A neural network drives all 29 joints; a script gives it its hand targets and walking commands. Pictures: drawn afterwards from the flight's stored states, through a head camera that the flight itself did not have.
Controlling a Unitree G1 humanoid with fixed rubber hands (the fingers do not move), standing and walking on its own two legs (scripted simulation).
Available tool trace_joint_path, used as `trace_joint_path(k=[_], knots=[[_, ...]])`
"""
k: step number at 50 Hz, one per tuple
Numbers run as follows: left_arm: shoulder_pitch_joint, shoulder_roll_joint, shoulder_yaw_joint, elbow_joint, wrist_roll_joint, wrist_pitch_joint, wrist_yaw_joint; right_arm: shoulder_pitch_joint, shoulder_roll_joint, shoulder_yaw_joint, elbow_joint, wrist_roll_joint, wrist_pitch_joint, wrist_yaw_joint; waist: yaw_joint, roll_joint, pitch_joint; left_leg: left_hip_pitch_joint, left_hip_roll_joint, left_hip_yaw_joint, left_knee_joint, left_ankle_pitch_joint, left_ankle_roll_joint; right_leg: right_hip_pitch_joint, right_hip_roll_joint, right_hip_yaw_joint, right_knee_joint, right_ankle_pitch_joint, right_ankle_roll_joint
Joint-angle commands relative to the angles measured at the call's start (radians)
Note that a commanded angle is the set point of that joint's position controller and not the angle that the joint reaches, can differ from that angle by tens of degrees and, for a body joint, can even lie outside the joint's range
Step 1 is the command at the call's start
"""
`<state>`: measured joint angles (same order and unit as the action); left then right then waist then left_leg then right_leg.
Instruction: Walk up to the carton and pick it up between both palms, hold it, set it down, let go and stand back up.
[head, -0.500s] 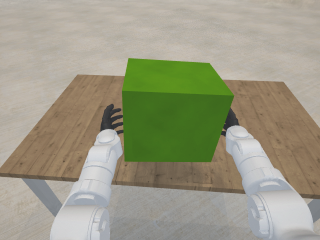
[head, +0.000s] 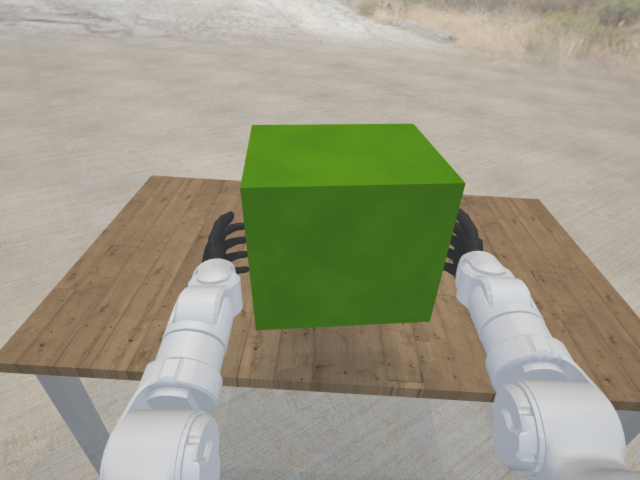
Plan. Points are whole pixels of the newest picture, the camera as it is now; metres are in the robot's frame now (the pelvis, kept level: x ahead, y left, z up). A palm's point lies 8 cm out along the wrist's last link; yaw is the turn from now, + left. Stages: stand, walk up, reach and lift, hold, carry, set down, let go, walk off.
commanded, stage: reach and lift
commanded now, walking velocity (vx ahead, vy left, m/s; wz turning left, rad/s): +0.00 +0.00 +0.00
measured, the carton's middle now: (339, 221) +0.45 +0.02 +0.17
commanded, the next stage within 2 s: hold in 1.14 s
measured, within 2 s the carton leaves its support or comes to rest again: neither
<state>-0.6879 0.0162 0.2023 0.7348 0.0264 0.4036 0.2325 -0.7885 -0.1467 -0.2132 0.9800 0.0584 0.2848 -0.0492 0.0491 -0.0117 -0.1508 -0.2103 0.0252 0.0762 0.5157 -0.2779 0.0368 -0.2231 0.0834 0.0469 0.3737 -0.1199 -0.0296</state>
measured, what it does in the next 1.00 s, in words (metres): stands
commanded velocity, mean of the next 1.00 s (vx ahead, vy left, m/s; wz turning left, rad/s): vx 0.00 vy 0.00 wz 0.00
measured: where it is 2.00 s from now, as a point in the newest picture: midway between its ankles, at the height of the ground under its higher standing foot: outside the picture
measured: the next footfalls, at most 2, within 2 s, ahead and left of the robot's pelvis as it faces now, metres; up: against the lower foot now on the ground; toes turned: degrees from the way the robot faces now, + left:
none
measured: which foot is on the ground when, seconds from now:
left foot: down 0.00-1.00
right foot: down 0.00-1.00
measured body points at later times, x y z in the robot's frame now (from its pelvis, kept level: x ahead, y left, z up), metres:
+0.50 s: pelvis +0.00 +0.00 +0.00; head -0.06 +0.03 +0.45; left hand +0.38 +0.19 +0.15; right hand +0.40 -0.15 +0.14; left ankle +0.00 +0.08 -0.74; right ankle +0.05 -0.11 -0.74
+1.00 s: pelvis -0.01 +0.01 +0.00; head -0.08 +0.03 +0.44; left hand +0.37 +0.18 +0.16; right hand +0.38 -0.16 +0.15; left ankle +0.00 +0.08 -0.74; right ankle +0.05 -0.11 -0.74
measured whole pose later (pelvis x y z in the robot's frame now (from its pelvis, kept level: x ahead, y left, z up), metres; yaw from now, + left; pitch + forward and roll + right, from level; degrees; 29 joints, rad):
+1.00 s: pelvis -0.01 +0.01 +0.00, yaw +0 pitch -5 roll -3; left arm -0.63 0.02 0.20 0.54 0.06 0.53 0.19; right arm -0.71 -0.12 -0.13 0.88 0.06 0.30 -0.10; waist -0.01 -0.01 -0.11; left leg -0.14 0.02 0.08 0.50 -0.27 0.05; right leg -0.14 0.08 0.05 0.33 -0.10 -0.02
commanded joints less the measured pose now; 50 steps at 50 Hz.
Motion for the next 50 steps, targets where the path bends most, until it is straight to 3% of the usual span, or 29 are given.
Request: trace_joint_path(k=[1,4,9,13,21,29,33,40,42,50], knots=[[-0.858,-0.661,-0.243,-0.319,0.055,-0.079,-0.241,-0.825,0.589,0.165,-0.243,0.037,-0.134,0.239,-0.061,0.060,-0.301,0.068,-0.023,-0.121,-0.227,0.263,-0.073,0.221,-0.038,-0.044,-0.083,0.110,0.000],[-0.839,-0.641,-0.234,-0.346,0.065,-0.085,-0.244,-0.791,0.596,0.179,-0.238,0.034,-0.136,0.234,-0.054,0.049,-0.316,0.064,-0.023,-0.112,-0.233,0.270,-0.069,0.256,-0.040,-0.041,-0.083,0.133,0.003],[-0.839,-0.650,-0.320,-0.475,0.021,-0.090,-0.232,-0.779,0.636,0.283,-0.340,0.085,-0.147,0.217,-0.052,0.052,-0.418,0.114,-0.030,-0.117,-0.194,0.417,-0.083,0.283,-0.032,-0.043,-0.067,0.256,0.016],[-0.814,-0.651,-0.362,-0.500,0.007,-0.071,-0.228,-0.797,0.640,0.337,-0.423,0.116,-0.151,0.197,-0.045,0.058,-0.452,0.117,-0.042,-0.118,-0.173,0.451,-0.086,0.309,-0.028,-0.040,-0.058,0.298,0.023],[-0.758,-0.690,-0.452,-0.524,-0.037,-0.018,-0.251,-0.880,0.648,0.387,-0.676,0.161,-0.154,0.130,-0.090,0.040,-0.513,0.102,-0.065,-0.131,-0.142,0.450,-0.074,0.353,-0.030,-0.033,-0.047,0.393,0.032],[-0.796,-0.682,-0.381,-0.447,0.019,0.053,-0.283,-0.881,0.607,0.297,-0.575,0.121,-0.102,0.125,-0.109,0.065,-0.352,0.103,-0.046,-0.136,-0.195,0.288,-0.065,0.262,-0.033,-0.050,-0.089,0.166,0.016],[-0.831,-0.670,-0.357,-0.456,0.017,0.062,-0.286,-0.935,0.630,0.303,-0.587,0.131,-0.097,0.137,-0.085,0.052,-0.338,0.083,-0.042,-0.135,-0.211,0.251,-0.052,0.260,-0.037,-0.049,-0.088,0.142,0.018],[-0.852,-0.678,-0.363,-0.484,0.017,0.057,-0.272,-0.950,0.647,0.337,-0.603,0.158,-0.103,0.156,-0.067,0.065,-0.367,0.119,-0.038,-0.136,-0.198,0.307,-0.059,0.240,-0.031,-0.047,-0.086,0.142,0.020],[-0.831,-0.671,-0.357,-0.484,0.017,0.062,-0.272,-0.946,0.654,0.351,-0.624,0.165,-0.102,0.152,-0.061,0.046,-0.379,0.125,-0.039,-0.135,-0.195,0.325,-0.053,0.264,-0.032,-0.047,-0.084,0.168,0.020],[-0.837,-0.662,-0.374,-0.530,0.001,0.074,-0.280,-0.954,0.672,0.381,-0.676,0.191,-0.087,0.138,-0.067,0.037,-0.400,0.120,-0.048,-0.131,-0.189,0.339,-0.048,0.298,-0.031,-0.041,-0.082,0.195,0.026]])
